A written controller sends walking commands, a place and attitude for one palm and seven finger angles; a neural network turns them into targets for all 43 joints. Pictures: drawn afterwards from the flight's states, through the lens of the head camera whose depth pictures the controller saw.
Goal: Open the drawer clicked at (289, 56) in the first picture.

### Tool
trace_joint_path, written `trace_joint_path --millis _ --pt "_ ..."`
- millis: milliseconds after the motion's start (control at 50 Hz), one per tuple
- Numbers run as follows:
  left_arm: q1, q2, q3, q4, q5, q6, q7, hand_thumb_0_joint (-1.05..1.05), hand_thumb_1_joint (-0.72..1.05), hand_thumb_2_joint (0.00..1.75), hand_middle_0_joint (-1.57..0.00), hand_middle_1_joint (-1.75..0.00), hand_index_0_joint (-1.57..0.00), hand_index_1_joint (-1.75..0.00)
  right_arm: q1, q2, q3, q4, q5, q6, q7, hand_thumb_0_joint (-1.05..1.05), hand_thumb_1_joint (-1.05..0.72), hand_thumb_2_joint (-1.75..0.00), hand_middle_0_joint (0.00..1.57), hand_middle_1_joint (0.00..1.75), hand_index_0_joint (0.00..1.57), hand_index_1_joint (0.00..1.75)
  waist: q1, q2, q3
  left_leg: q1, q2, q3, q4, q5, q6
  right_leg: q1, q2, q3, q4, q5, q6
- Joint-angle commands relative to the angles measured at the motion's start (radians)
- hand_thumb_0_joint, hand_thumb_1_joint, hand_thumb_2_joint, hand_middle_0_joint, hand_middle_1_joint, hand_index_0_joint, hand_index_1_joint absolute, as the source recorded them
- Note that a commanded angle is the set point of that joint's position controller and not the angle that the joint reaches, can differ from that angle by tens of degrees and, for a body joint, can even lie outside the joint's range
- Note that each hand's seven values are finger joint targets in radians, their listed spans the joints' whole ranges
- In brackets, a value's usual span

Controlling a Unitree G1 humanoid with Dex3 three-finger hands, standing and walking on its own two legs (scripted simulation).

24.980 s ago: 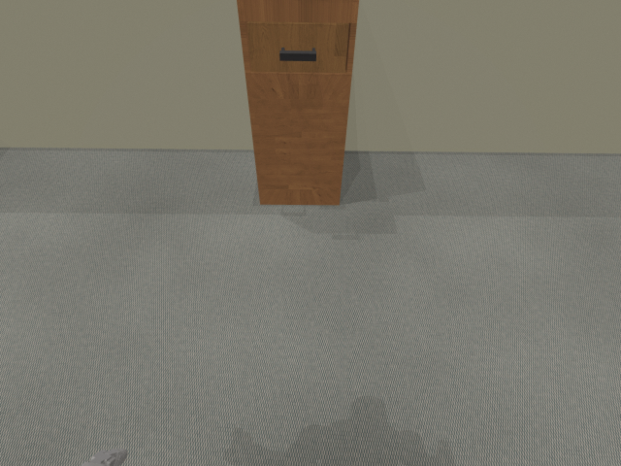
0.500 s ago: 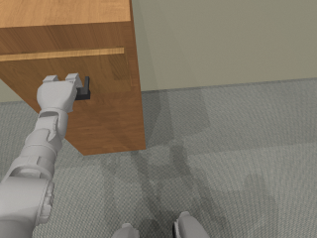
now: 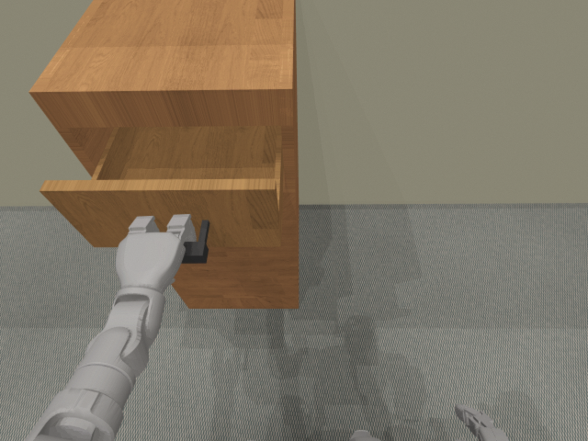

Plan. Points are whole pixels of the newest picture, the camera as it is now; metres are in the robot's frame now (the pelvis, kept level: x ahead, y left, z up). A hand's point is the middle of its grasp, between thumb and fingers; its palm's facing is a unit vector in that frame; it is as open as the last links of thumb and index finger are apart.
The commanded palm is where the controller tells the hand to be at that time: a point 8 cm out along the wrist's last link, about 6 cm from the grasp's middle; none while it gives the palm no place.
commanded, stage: pull the drawer open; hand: left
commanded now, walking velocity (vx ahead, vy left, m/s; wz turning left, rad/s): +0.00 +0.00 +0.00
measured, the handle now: (169, 239) +0.40 +0.21 +0.00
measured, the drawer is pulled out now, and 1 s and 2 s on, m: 0.13 0.30 0.29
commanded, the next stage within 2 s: open the thumb to release the handle in 0.90 s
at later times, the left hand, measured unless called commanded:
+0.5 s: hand (147, 352) +0.24 +0.21 -0.02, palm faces -0.03 -0.05 -1.00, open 5.7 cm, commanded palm +0.20 +0.22 +0.03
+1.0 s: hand (138, 398) +0.18 +0.21 -0.02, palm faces -0.01 -0.08 -1.00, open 5.7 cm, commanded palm +0.17 +0.22 +0.03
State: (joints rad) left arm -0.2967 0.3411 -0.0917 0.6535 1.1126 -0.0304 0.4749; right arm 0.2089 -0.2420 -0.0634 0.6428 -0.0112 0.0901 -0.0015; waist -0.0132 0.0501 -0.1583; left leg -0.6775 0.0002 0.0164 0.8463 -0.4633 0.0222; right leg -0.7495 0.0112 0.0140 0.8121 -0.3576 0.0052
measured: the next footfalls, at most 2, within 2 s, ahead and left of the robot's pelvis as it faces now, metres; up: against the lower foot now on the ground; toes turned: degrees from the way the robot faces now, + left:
none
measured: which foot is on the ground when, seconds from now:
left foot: down 0.00-1.00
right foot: down 0.00-1.00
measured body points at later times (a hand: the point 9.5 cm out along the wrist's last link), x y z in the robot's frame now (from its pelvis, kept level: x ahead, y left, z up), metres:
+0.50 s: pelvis +0.00 -0.02 +0.00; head +0.05 -0.04 +0.45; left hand +0.23 +0.21 +0.03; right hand +0.19 -0.25 -0.11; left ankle -0.04 +0.10 -0.70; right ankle +0.01 -0.13 -0.70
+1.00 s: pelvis +0.00 -0.02 -0.02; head +0.04 -0.04 +0.43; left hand +0.18 +0.21 +0.03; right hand +0.20 -0.25 -0.11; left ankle -0.04 +0.10 -0.70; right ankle +0.01 -0.13 -0.70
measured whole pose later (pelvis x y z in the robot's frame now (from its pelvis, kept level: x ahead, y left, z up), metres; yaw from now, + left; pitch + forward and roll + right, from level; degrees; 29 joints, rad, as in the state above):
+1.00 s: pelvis +0.00 -0.02 -0.02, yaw -1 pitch +13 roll +1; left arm 0.52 0.34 -0.02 -0.04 1.09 -0.04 0.52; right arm 0.10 -0.22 -0.02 0.57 -0.06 0.05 0.03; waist 0.02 0.02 -0.15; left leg -0.64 0.02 0.04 0.94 -0.53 -0.01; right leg -0.75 0.03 0.03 0.96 -0.44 -0.03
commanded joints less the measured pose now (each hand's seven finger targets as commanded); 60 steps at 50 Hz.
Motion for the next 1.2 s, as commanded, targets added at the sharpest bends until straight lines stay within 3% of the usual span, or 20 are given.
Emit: trace_joint_path --millis 0,60,80,200,280,360,420,480,520,640,700,760,780,800,960,980,1000,1040,1100,1180 --pt "-0.087 0.151 0.092 -0.282 -0.028 0.034 0.042 0.0 0.9 0.9 -0.4 -1.35 -0.4 -1.35 0.01 -0.131 -0.043 -0.114 0.0 -0.031 -0.017 0.0 -0.9 -0.9 0.2 0.3 0.2 0.3 0.02 -0.035 -0.335 0.199 -0.011 -0.003 -0.089 0.544 0.001 0.291 0.033 -0.046 -0.061 0.39 -0.051" --pt "-0.005 0.113 0.062 -0.35 -0.029 0.052 0.041 0.0 0.9 0.9 -0.4 -1.35 -0.4 -1.35 -0.015 -0.121 -0.039 -0.126 -0.001 -0.037 -0.015 0.0 -0.9 -0.9 0.2 0.3 0.2 0.3 0.021 -0.025 -0.312 0.218 -0.01 -0.002 -0.092 0.548 -0.002 0.287 0.031 -0.051 -0.064 0.386 -0.049" --pt "0.018 0.112 0.061 -0.359 -0.03 0.057 0.041 0.0 0.9 0.9 -0.4 -1.35 -0.4 -1.35 -0.026 -0.122 -0.037 -0.126 -0.003 -0.039 -0.016 0.0 -0.9 -0.9 0.2 0.3 0.2 0.3 0.017 -0.053 -0.292 0.209 -0.012 0.0 -0.095 0.522 -0.002 0.293 0.032 -0.051 -0.068 0.385 -0.047" --pt "0.172 0.118 0.075 -0.483 -0.029 0.063 0.044 0.0 0.9 0.9 -0.4 -1.35 -0.4 -1.35 -0.084 -0.115 -0.025 -0.15 -0.011 -0.051 -0.018 0.0 -0.9 -0.9 0.2 0.3 0.2 0.3 0.037 -0.027 -0.256 0.216 -0.017 -0.002 -0.106 0.492 -0.005 0.304 0.032 -0.045 -0.072 0.366 -0.053" --pt "0.248 0.113 0.078 -0.531 -0.031 0.055 0.049 0.0 0.9 0.9 -0.4 -1.35 -0.4 -1.35 -0.115 -0.105 -0.019 -0.156 -0.015 -0.063 -0.02 0.0 -0.9 -0.9 0.2 0.3 0.2 0.3 0.041 -0.044 -0.217 0.196 -0.026 0.004 -0.11 0.407 -0.005 0.301 0.031 -0.039 -0.075 0.328 -0.051" --pt "0.354 0.103 0.083 -0.611 -0.028 0.042 0.062 0.0 0.9 0.9 -0.4 -1.35 -0.4 -1.35 -0.14 -0.101 -0.017 -0.165 -0.024 -0.074 -0.016 0.0 -0.9 -0.9 0.2 0.3 0.2 0.3 0.054 -0.037 -0.242 0.206 -0.028 0.004 -0.096 0.421 -0.006 0.302 0.03 -0.033 -0.06 0.337 -0.052" --pt "0.428 0.135 0.124 -0.638 -0.03 0.035 0.07 0.0 0.9 0.9 -0.4 -1.35 -0.4 -1.35 -0.162 -0.1 -0.014 -0.166 -0.026 -0.079 -0.017 0.0 -0.9 -0.9 0.2 0.3 0.2 0.3 0.063 -0.053 -0.212 0.184 -0.033 0.006 -0.095 0.381 -0.007 0.306 0.028 -0.018 -0.06 0.34 -0.051" --pt "0.511 0.125 0.134 -0.672 -0.029 0.027 0.077 0.0 0.9 0.9 -0.4 -1.35 -0.4 -1.35 -0.183 -0.093 -0.012 -0.173 -0.029 -0.087 -0.017 0.0 -0.9 -0.9 0.2 0.3 0.2 0.3 0.071 -0.064 -0.199 0.164 -0.037 0.007 -0.085 0.351 -0.007 0.3 0.027 -0.011 -0.055 0.328 -0.051" --pt "0.555 0.127 0.14 -0.705 -0.028 0.024 0.086 0.0 0.9 0.9 -0.4 -1.35 -0.4 -1.35 -0.192 -0.091 -0.009 -0.179 -0.032 -0.088 -0.014 0.0 -0.9 -0.9 0.2 0.3 0.2 0.3 0.075 -0.044 -0.198 0.165 -0.039 0.007 -0.08 0.342 -0.009 0.289 0.026 -0.008 -0.048 0.315 -0.053" --pt "0.684 0.154 0.19 -0.763 -0.035 0.013 0.101 0.0 0.9 0.9 -0.4 -1.35 -0.4 -1.35 -0.215 -0.086 -0.006 -0.188 -0.034 -0.094 -0.015 0.0 -0.9 -0.9 0.2 0.3 0.2 0.3 0.086 -0.059 -0.175 0.13 -0.044 0.005 -0.061 0.289 -0.008 0.274 0.024 0.011 -0.037 0.29 -0.052" --pt "0.747 0.139 0.178 -0.813 -0.039 0.007 0.104 0.0 0.9 0.9 -0.4 -1.35 -0.4 -1.35 -0.224 -0.086 -0.004 -0.199 -0.038 -0.094 -0.009 0.0 -0.9 -0.9 0.2 0.3 0.2 0.3 0.087 -0.038 -0.175 0.135 -0.044 0.005 -0.048 0.293 -0.008 0.25 0.024 0.007 -0.027 0.278 -0.056" --pt "0.846 0.144 0.192 -0.841 -0.037 -0.003 0.116 0.0 0.9 0.9 -0.4 -1.35 -0.4 -1.35 -0.228 -0.081 -0.001 -0.207 -0.043 -0.095 -0.002 0.0 -0.9 -0.9 0.2 0.3 0.2 0.3 0.1 -0.047 -0.18 0.128 -0.046 0.005 -0.029 0.293 -0.008 0.232 0.027 0.02 -0.01 0.272 -0.056" --pt "0.871 0.136 0.181 -0.865 -0.04 -0.006 0.114 0.0 0.9 0.9 -0.4 -1.35 -0.4 -1.35 -0.228 -0.081 -0.002 -0.214 -0.043 -0.095 0.001 0.0 -0.9 -0.9 0.2 0.3 0.2 0.3 0.105 -0.025 -0.183 0.129 -0.047 0.005 -0.028 0.294 -0.008 0.236 0.024 0.022 -0.008 0.277 -0.057" --pt "0.939 0.151 0.209 -0.855 -0.049 -0.005 0.113 0.0 0.9 0.9 -0.4 -1.35 -0.4 -1.35 -0.225 -0.08 0.0 -0.218 -0.043 -0.094 0.003 0.0 -0.9 -0.9 0.2 0.3 0.2 0.3 0.115 -0.041 -0.183 0.125 -0.045 0.003 -0.03 0.313 -0.01 0.251 0.026 0.024 -0.005 0.303 -0.06" --pt "1.004 0.148 0.201 -0.919 -0.035 0.0 0.123 0.0 0.9 0.9 -0.4 -1.35 -0.4 -1.35 -0.225 -0.086 0.007 -0.235 -0.05 -0.082 0.023 0.0 -0.9 -0.9 0.2 0.3 0.2 0.3 0.112 0.01 -0.181 0.111 -0.037 -0.005 0.006 0.365 -0.014 0.202 0.033 0.028 0.042 0.324 -0.063" --pt "0.596 0.161 0.168 -0.906 -0.01 0.004 0.132 0.0 0.9 0.9 -0.4 -1.35 -0.4 -1.35 -0.236 -0.102 0.005 -0.191 -0.056 -0.075 0.01 0.0 -0.9 -0.9 0.2 0.3 0.2 0.3 0.017 -0.017 -0.15 0.089 -0.033 -0.021 0.04 0.294 -0.012 0.091 0.024 0.032 0.046 0.262 -0.056" --pt "0.566 0.156 0.194 -0.901 -0.001 -0.005 0.142 0.0 0.83 0.87 -0.4 -1.34 -0.4 -1.34 -0.214 -0.091 -0.006 -0.195 -0.063 -0.083 -0.006 0.0 -0.9 -0.9 0.2 0.3 0.2 0.3 0.039 -0.006 -0.16 0.083 -0.03 -0.019 0.033 0.266 -0.009 0.101 0.027 0.008 0.047 0.22 -0.054" --pt "0.692 0.168 0.221 -0.806 0.002 0.009 0.155 0.0 0.69 0.81 -0.38 -1.33 -0.38 -1.33 -0.205 -0.091 -0.008 -0.193 -0.06 -0.094 -0.009 0.0 -0.9 -0.9 0.2 0.3 0.2 0.3 0.065 -0.024 -0.174 0.085 -0.034 -0.014 0.031 0.255 -0.011 0.117 0.028 0.002 0.044 0.208 -0.057" --pt "0.694 0.16 0.201 -0.851 -0.017 0.04 0.151 0.0 0.48 0.72 -0.37 -1.3 -0.37 -1.3 -0.196 -0.096 -0.013 -0.203 -0.054 -0.089 -0.012 0.0 -0.9 -0.9 0.2 0.3 0.2 0.3 0.07 -0.026 -0.282 0.13 -0.038 -0.01 0.031 0.325 -0.014 0.176 0.027 0.01 0.049 0.291 -0.057" --pt "0.691 0.166 0.187 -0.83 -0.034 0.081 0.126 0.0 0.2 0.6 -0.35 -1.27 -0.35 -1.27 -0.209 -0.092 -0.004 -0.194 -0.038 -0.08 -0.028 0.0 -0.9 -0.9 0.2 0.3 0.2 0.3 0.074 -0.066 -0.251 0.111 -0.04 -0.003 0.004 0.304 -0.01 0.24 0.021 0.005 0.02 0.32 -0.046"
